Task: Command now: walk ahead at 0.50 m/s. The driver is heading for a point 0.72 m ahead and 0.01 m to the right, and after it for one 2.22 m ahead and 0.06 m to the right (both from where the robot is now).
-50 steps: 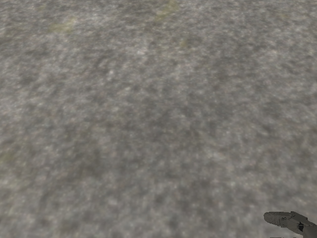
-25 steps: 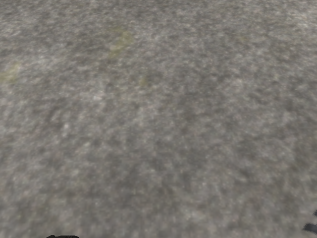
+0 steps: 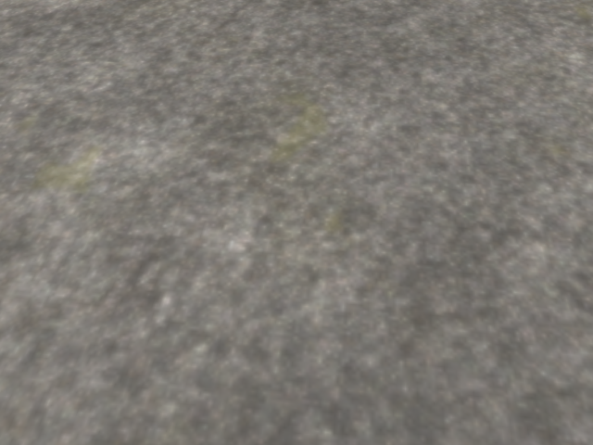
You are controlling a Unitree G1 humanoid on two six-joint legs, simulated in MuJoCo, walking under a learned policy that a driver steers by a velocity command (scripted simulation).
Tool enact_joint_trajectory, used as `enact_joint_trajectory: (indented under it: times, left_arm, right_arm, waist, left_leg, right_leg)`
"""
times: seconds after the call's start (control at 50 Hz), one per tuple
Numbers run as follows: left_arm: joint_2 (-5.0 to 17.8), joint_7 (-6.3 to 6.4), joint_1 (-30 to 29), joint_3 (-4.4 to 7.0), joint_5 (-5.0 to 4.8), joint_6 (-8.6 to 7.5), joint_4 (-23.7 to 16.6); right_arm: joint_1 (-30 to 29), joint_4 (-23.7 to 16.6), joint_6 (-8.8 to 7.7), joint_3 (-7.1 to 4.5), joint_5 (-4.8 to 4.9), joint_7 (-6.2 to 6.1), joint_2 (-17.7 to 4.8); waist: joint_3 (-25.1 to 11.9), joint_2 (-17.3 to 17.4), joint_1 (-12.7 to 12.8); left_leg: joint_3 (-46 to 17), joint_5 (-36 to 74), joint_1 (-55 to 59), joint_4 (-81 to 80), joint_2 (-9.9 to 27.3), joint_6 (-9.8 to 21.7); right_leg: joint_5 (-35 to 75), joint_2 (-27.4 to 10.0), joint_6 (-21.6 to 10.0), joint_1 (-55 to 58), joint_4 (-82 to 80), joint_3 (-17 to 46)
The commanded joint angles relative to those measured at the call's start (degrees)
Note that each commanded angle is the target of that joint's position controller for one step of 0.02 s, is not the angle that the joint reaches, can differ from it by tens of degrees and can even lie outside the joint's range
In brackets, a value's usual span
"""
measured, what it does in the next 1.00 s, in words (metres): walks ahead: left foot, then right foot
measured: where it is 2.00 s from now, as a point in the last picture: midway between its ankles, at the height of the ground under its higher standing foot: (329, 269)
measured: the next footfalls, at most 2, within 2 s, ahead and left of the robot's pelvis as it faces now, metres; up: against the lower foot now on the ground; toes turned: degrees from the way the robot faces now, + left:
left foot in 0.10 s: +0.24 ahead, +0.13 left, +0.00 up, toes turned +2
right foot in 0.64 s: +0.54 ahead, -0.10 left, +0.00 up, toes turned -3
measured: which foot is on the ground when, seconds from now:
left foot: up 0.00-0.08, down 0.10-0.66, up 0.68-1.00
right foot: down 0.00-0.10, up 0.12-0.62, down 0.64-1.00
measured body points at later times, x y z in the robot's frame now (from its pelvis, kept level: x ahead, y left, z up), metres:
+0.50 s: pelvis +0.27 +0.04 +0.00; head +0.30 +0.04 +0.45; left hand +0.47 +0.29 -0.10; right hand +0.26 -0.23 -0.13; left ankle +0.20 +0.13 -0.74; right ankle +0.47 -0.13 -0.69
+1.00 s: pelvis +0.52 -0.01 +0.00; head +0.54 -0.02 +0.45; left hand +0.57 +0.25 -0.13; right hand +0.65 -0.27 -0.12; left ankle +0.64 +0.13 -0.71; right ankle +0.50 -0.10 -0.74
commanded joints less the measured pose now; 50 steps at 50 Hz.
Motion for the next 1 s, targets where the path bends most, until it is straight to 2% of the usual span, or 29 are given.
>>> enact_joint_trajectory:
  times: [0.02,0.06,0.08,0.1,0.12,0.14,0.16,0.18,0.2,0.24,0.28,0.34,0.42,0.48,0.54,0.58,0.6,0.62,0.64,0.66,0.68,0.7,0.72,0.74,0.78,0.8,0.84,0.92,1.0]
  left_arm:
    - [10.06,0.63,1.61,2.36,-0.34,0.51,-0.98]
    - [10.83,0.79,-0.27,2.61,-0.28,1.14,-1.33]
    - [9.74,0.82,-0.74,2.18,-0.01,1.50,-1.62]
    - [7.79,0.94,-0.01,1.17,0.96,1.55,-2.95]
    - [0.05,0.21,7.13,-1.04,1.04,0.25,-3.35]
    - [5.04,-0.06,4.25,-0.06,-0.18,-1.17,-2.67]
    - [8.74,-0.31,-1.00,0.97,-1.80,-2.14,-4.42]
    - [8.70,-0.01,-4.23,0.94,-1.85,-2.47,-5.15]
    - [8.26,0.34,-5.93,1.24,-0.91,-2.31,-5.40]
    - [6.23,0.47,-3.98,1.36,-0.18,-0.99,-4.90]
    - [4.45,0.60,-4.21,1.12,0.08,0.12,-5.17]
    - [4.41,0.70,-9.88,1.18,0.66,0.48,-7.29]
    - [2.91,0.00,-17.40,0.59,0.40,-0.14,-9.28]
    - [2.80,-0.75,-22.61,0.23,-0.07,-0.42,-10.90]
    - [3.60,-1.78,-25.71,0.24,-0.31,-0.87,-12.69]
    - [5.00,-2.25,-24.00,0.69,-0.37,-1.14,-12.73]
    - [6.24,-2.25,-20.57,1.31,-0.30,-1.23,-11.93]
    - [8.08,-2.01,-13.02,2.49,-0.12,-1.21,-9.57]
    - [11.30,-1.49,-2.64,3.83,0.35,-1.12,-6.73]
    - [17.16,-1.15,4.51,5.34,1.12,-0.69,-5.26]
    - [13.13,-1.31,5.08,4.04,0.45,-0.50,-4.98]
    - [10.16,-1.23,-0.30,2.84,0.44,-0.62,-5.91]
    - [8.41,-1.13,-5.69,2.23,0.85,-0.66,-7.30]
    - [6.44,-1.39,-9.39,1.62,1.16,-0.80,-7.72]
    - [4.53,-1.75,-11.88,1.03,1.84,-1.16,-7.26]
    - [4.80,-1.73,-11.80,1.05,2.03,-1.36,-6.68]
    - [5.98,-1.05,-12.18,1.15,2.17,-1.41,-5.57]
    - [7.61,0.15,-10.92,1.29,1.77,-0.31,-3.71]
    - [7.63,0.38,-9.60,1.09,1.17,0.89,-1.33]
  right_arm:
    - [-5.74,-5.21,-1.35,-1.10,0.22,0.91,-5.30]
    - [0.19,-3.77,-1.54,-2.15,0.17,0.97,-7.33]
    - [8.85,-0.91,-1.47,-3.54,0.04,0.61,-9.59]
    - [19.24,1.47,-1.32,-4.81,-0.58,0.06,-13.47]
    - [23.44,2.97,-0.86,-5.84,-0.77,0.12,-18.01]
    - [22.75,2.69,-0.87,-4.24,-0.08,0.23,-12.36]
    - [17.83,1.78,-1.13,-3.47,-0.13,0.06,-10.08]
    - [13.51,0.75,-1.29,-3.05,-0.51,-0.03,-8.67]
    - [10.60,0.44,-1.47,-2.62,-0.96,0.13,-7.07]
    - [9.09,0.68,-1.83,-2.16,-1.54,0.35,-5.60]
    - [10.21,1.65,-2.20,-2.46,-1.08,0.23,-6.79]
    - [12.65,3.00,-2.01,-2.95,-0.96,-0.74,-8.59]
    - [15.69,4.53,-1.48,-2.90,-0.41,-1.51,-9.07]
    - [19.30,6.41,-0.95,-2.97,-0.03,-1.62,-9.40]
    - [21.06,7.80,0.07,-3.27,0.15,-1.84,-9.82]
    - [20.33,7.94,0.66,-3.61,0.25,-2.09,-10.51]
    - [19.17,7.68,0.92,-3.75,0.27,-2.16,-10.98]
    - [18.08,7.41,1.25,-3.52,0.24,-2.20,-10.38]
    - [18.12,6.48,1.32,-2.68,-0.34,-2.27,-8.60]
    - [24.30,5.38,0.27,-0.69,-0.89,-1.67,-2.33]
    - [23.25,6.16,-1.16,-0.65,-0.32,-1.37,-3.14]
    - [18.25,4.86,-2.11,-2.14,1.33,-1.08,-8.56]
    - [15.29,4.29,-2.41,-2.23,1.64,-1.27,-8.91]
    - [14.05,4.47,-2.09,-2.46,0.81,-1.72,-8.19]
    - [16.63,5.52,-0.27,-2.68,-0.04,-2.32,-5.91]
    - [17.72,5.92,0.50,-2.47,-0.26,-2.48,-4.36]
    - [16.65,5.19,1.27,-2.29,-0.76,-2.78,-3.39]
    - [9.72,3.73,1.55,-1.65,-1.02,-2.47,-2.96]
    - [5.86,2.96,1.97,-2.02,-1.02,-2.25,-4.65]
  waist:
    - [2.88,-6.09,-1.53]
    - [-0.80,-7.34,-5.40]
    - [-6.07,-6.43,-9.39]
    - [-14.31,-1.37,-12.76]
    - [-21.31,13.86,-9.34]
    - [-21.09,10.14,-11.21]
    - [-12.28,7.32,-10.57]
    - [-7.90,2.75,-8.96]
    - [-4.19,0.65,-7.45]
    - [-3.25,2.09,-4.60]
    - [-1.91,1.52,-3.81]
    - [0.20,0.17,-4.83]
    - [1.75,0.52,-7.16]
    - [3.01,0.43,-9.05]
    - [3.69,0.81,-9.05]
    - [2.33,1.75,-7.19]
    - [0.16,2.57,-4.97]
    - [-4.31,2.15,-1.00]
    - [-11.78,-0.12,2.82]
    - [-20.59,-12.89,1.55]
    - [-23.37,-15.93,2.19]
    - [-14.19,-12.49,1.57]
    - [-8.68,-8.95,-0.41]
    - [-4.89,-5.71,-2.34]
    - [-3.91,-6.96,-5.82]
    - [-4.22,-6.89,-6.63]
    - [-4.06,-7.07,-7.74]
    - [-5.63,-7.33,-5.38]
    - [-4.61,-7.09,-4.37]
  left_leg:
    - [0.02,-3.83,-0.99,-2.54,-0.69,1.95]
    - [2.51,-7.00,8.65,-3.74,-3.35,3.72]
    - [3.82,-6.17,20.57,-4.33,-4.84,5.26]
    - [-5.42,-5.23,37.92,-2.31,3.42,8.58]
    - [-32.84,-16.73,57.60,-8.28,16.27,18.22]
    - [-40.16,-24.32,57.40,-14.26,16.58,17.92]
    - [-32.07,-23.27,50.28,-15.33,14.87,15.26]
    - [-25.23,-18.35,42.41,-16.48,12.74,13.75]
    - [-20.27,-12.52,35.17,-18.16,10.78,13.02]
    - [-15.09,-7.27,28.43,-21.25,8.50,12.40]
    - [-11.76,-4.09,25.76,-23.62,8.16,13.22]
    - [-8.28,-1.68,26.53,-25.58,7.60,13.16]
    - [-2.81,-1.60,26.89,-26.12,4.77,10.69]
    - [-2.46,-2.31,30.86,-25.16,6.07,10.55]
    - [-3.27,0.96,37.52,-21.93,9.05,9.99]
    - [-3.50,7.46,40.32,-18.50,10.23,8.96]
    - [-2.78,16.09,40.48,-14.53,9.73,8.24]
    - [-0.71,23.47,38.75,-5.96,7.33,6.96]
    - [1.42,17.90,30.26,7.54,4.34,5.20]
    - [4.27,-5.66,6.48,30.50,-4.74,0.77]
    - [-3.46,-35.97,-2.93,40.01,-8.12,0.76]
    - [-5.40,-34.37,-7.57,44.27,-4.75,1.60]
    - [-3.63,-29.76,-6.18,42.85,-1.88,1.68]
    - [-2.47,-26.84,-3.30,39.22,-0.07,0.97]
    - [-2.37,-24.17,4.80,34.06,1.50,-0.01]
    - [-1.76,-23.04,7.01,32.25,1.19,-0.65]
    - [-1.28,-18.89,7.87,25.36,0.87,-1.76]
    - [0.28,-6.11,12.24,9.01,-0.56,-2.20]
    - [-0.55,-6.56,14.00,2.33,-1.44,-1.19]
  right_leg:
    - [21.50,-18.69,-7.91,1.99,0.75,7.56]
    - [35.18,-17.88,-6.49,2.56,7.84,6.35]
    - [40.40,-14.90,-5.06,-0.18,17.81,4.18]
    - [28.39,-11.49,-3.14,-11.06,34.36,1.74]
    - [-7.07,-0.42,0.99,-34.87,55.08,1.45]
    - [-18.37,-1.58,0.40,-42.09,62.99,9.51]
    - [-14.43,-4.62,-0.69,-46.32,64.56,9.38]
    - [-8.99,-7.84,-0.93,-44.93,62.24,7.75]
    - [-5.41,-9.72,-0.60,-42.76,58.43,7.05]
    - [-1.90,-11.62,-0.18,-36.66,54.35,7.40]
    - [-0.14,-12.26,0.78,-36.58,50.57,6.67]
    - [8.27,-12.47,2.40,-41.10,41.47,6.18]
    - [19.93,-10.27,2.57,-38.55,27.43,3.85]
    - [21.11,-8.98,2.27,-38.36,22.12,3.05]
    - [16.65,-8.38,0.62,-40.08,18.93,3.55]
    - [12.35,-7.32,-0.88,-36.74,17.64,2.95]
    - [10.79,-5.72,-1.87,-31.17,17.04,1.54]
    - [11.66,-3.96,-3.35,-20.71,15.77,-0.06]
    - [13.00,-8.02,-6.05,-4.16,18.06,4.19]
    - [5.37,-22.85,-15.12,19.21,16.17,29.12]
    - [-0.79,-26.57,-17.45,21.88,7.41,44.33]
    - [3.12,-24.86,-14.56,14.15,6.62,36.48]
    - [14.38,-22.93,-12.92,4.99,6.45,27.48]
    - [25.84,-20.39,-11.87,-3.07,5.66,20.47]
    - [36.84,-17.26,-10.40,-11.96,3.95,12.70]
    - [41.30,-16.77,-11.01,-14.20,3.38,10.58]
    - [46.43,-15.79,-11.59,-16.16,2.75,6.83]
    - [44.09,-13.57,-9.78,-14.93,2.93,2.63]
    - [35.35,-15.27,-9.33,-12.00,5.06,5.04]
